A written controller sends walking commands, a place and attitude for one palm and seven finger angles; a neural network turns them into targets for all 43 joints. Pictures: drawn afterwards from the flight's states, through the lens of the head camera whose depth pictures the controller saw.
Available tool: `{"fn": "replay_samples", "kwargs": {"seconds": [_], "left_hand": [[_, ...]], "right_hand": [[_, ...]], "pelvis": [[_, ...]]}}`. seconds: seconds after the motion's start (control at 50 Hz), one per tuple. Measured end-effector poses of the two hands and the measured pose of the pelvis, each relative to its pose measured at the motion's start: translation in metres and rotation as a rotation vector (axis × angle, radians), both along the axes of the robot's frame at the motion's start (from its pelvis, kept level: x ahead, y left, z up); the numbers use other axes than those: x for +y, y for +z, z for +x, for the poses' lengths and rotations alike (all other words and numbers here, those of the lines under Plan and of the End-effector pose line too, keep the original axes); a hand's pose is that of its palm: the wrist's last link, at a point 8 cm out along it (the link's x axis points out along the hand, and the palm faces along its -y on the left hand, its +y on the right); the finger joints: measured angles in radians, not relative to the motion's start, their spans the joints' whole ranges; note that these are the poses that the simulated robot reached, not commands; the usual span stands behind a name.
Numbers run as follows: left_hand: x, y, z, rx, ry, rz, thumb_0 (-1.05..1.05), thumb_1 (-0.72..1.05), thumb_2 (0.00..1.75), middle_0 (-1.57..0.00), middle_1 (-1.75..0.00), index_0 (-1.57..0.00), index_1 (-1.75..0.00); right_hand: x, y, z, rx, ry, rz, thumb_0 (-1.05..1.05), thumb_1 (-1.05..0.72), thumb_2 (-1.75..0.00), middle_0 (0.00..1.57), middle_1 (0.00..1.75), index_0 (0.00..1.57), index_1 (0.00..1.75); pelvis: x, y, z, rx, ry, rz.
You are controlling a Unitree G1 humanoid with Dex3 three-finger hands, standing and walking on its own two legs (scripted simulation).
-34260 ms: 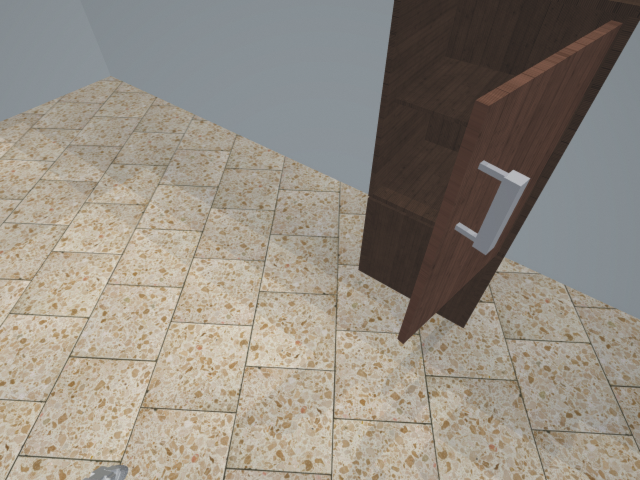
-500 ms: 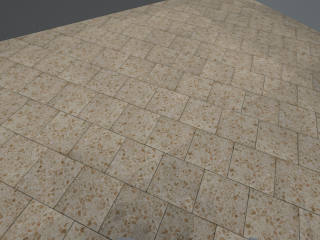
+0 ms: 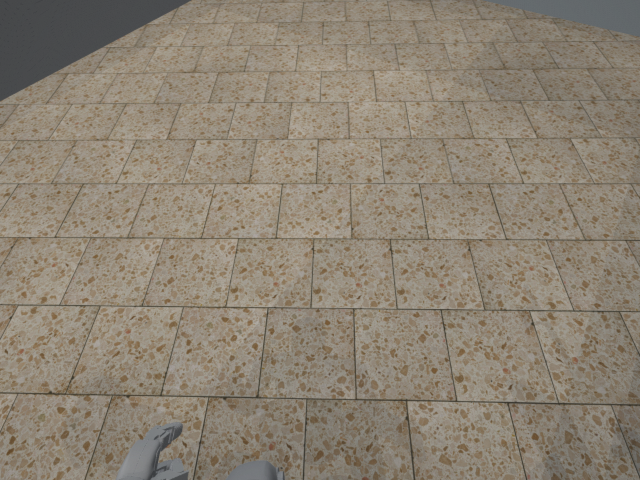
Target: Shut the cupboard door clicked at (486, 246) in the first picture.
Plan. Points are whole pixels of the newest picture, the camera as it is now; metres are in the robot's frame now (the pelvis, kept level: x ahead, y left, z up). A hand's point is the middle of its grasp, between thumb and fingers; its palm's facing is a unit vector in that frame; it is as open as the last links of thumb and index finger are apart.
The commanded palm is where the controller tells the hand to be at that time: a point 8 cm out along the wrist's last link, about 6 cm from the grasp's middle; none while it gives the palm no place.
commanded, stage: turn to face it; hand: left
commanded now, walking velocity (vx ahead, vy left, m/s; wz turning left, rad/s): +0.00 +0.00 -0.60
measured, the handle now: out of the picture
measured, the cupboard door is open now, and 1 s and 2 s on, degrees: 45 45 45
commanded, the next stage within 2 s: none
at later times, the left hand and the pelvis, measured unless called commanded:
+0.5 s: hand (188, 465) +0.16 +0.20 -0.15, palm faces -0.25 -0.94 -0.22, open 7.4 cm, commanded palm none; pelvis +0.01 +0.02 +0.01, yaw -17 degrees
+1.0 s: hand (233, 433) +0.20 +0.15 -0.17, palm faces -0.51 -0.83 -0.21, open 7.4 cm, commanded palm none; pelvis +0.02 +0.02 +0.00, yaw -34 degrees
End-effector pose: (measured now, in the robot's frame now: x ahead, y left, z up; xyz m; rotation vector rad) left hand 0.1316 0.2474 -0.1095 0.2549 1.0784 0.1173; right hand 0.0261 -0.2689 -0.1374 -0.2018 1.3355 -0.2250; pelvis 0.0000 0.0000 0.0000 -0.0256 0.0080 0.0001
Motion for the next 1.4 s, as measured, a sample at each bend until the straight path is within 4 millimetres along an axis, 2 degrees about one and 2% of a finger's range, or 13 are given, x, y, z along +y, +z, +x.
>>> {"fn": "replay_samples", "kwargs": {"seconds": [0.12,0.24,0.34,0.42,0.52,0.64,0.78,0.94,1.02,1.16,1.3,1.34,1.4], "left_hand": [[-0.006,-0.009,-0.019,0.100,-0.023,-0.023,0.00,0.90,0.90,-0.21,-0.30,-0.20,-0.30],[0.013,-0.032,-0.021,0.162,-0.039,-0.056,0.00,0.90,0.90,-0.21,-0.30,-0.21,-0.30],[0.023,-0.029,-0.008,0.181,-0.082,-0.052,0.01,0.90,0.90,-0.21,-0.30,-0.20,-0.30],[0.018,-0.018,0.010,0.165,-0.129,-0.046,0.01,0.91,0.90,-0.20,-0.30,-0.20,-0.30],[-0.005,-0.008,0.038,0.123,-0.221,-0.023,0.01,0.91,0.90,-0.20,-0.30,-0.20,-0.30],[-0.043,-0.005,0.063,0.036,-0.327,0.023,0.00,0.91,0.90,-0.20,-0.30,-0.20,-0.30],[-0.061,0.000,0.060,0.090,-0.390,0.025,0.00,0.90,0.90,-0.21,-0.30,-0.20,-0.30],[-0.057,-0.024,0.078,0.147,-0.450,-0.010,0.00,0.90,0.90,-0.21,-0.30,-0.21,-0.30],[-0.057,-0.027,0.094,0.167,-0.495,-0.011,0.01,0.90,0.90,-0.21,-0.30,-0.20,-0.30],[-0.084,-0.012,0.121,0.143,-0.593,-0.009,0.01,0.91,0.90,-0.20,-0.30,-0.20,-0.30],[-0.141,-0.008,0.139,0.054,-0.737,0.023,0.01,0.91,0.90,-0.20,-0.30,-0.20,-0.30],[-0.153,-0.006,0.137,0.036,-0.762,0.035,0.00,0.91,0.90,-0.20,-0.30,-0.20,-0.30],[-0.162,0.000,0.130,0.050,-0.787,0.049,0.00,0.91,0.90,-0.20,-0.30,-0.20,-0.30]], "right_hand": [[0.003,0.016,0.015,-0.071,-0.028,-0.011,0.01,-0.91,-0.90,0.20,0.30,0.19,0.30],[0.021,0.024,0.028,-0.153,-0.045,-0.054,0.00,-0.91,-0.90,0.20,0.30,0.20,0.30],[0.036,0.034,0.013,-0.150,-0.068,-0.059,0.00,-0.91,-0.90,0.21,0.30,0.20,0.30],[0.040,0.036,-0.006,-0.131,-0.125,-0.046,0.00,-0.91,-0.90,0.21,0.30,0.20,0.30],[0.033,0.025,-0.038,-0.110,-0.224,-0.017,0.00,-0.91,-0.90,0.21,0.30,0.20,0.30],[0.007,-0.004,-0.077,-0.071,-0.339,0.007,0.00,-0.91,-0.90,0.21,0.30,0.20,0.30],[-0.004,0.014,-0.081,-0.095,-0.402,-0.020,0.01,-0.91,-0.90,0.20,0.30,0.20,0.30],[0.009,0.028,-0.068,-0.162,-0.454,-0.087,0.00,-0.91,-0.90,0.20,0.30,0.20,0.30],[0.026,0.034,-0.077,-0.155,-0.477,-0.098,0.00,-0.91,-0.90,0.21,0.30,0.20,0.30],[0.049,0.034,-0.113,-0.106,-0.586,-0.064,0.00,-0.91,-0.90,0.21,0.30,0.20,0.30],[0.050,0.002,-0.170,-0.073,-0.736,-0.008,0.00,-0.90,-0.90,0.21,0.30,0.20,0.30],[0.047,-0.006,-0.183,-0.048,-0.771,0.000,0.00,-0.91,-0.90,0.21,0.30,0.20,0.30],[0.042,-0.001,-0.191,-0.037,-0.807,-0.007,0.01,-0.91,-0.90,0.21,0.30,0.20,0.30]], "pelvis": [[0.005,0.008,0.001,0.011,-0.060,0.020],[0.024,-0.002,0.007,0.027,-0.128,0.007],[0.029,0.006,0.007,0.012,-0.194,-0.004],[0.028,0.013,0.007,0.006,-0.245,-0.014],[0.019,0.012,0.005,0.001,-0.312,-0.011],[0.001,-0.005,-0.001,-0.004,-0.379,0.007],[-0.002,0.009,0.001,0.007,-0.450,0.031],[0.013,0.002,0.017,0.025,-0.549,0.020],[0.017,0.005,0.020,0.014,-0.601,0.014],[0.014,0.014,0.020,0.008,-0.693,-0.012],[-0.007,-0.003,0.007,-0.004,-0.786,0.020],[-0.008,-0.006,0.004,-0.001,-0.806,0.009],[-0.010,0.001,0.002,-0.001,-0.840,0.019]]}}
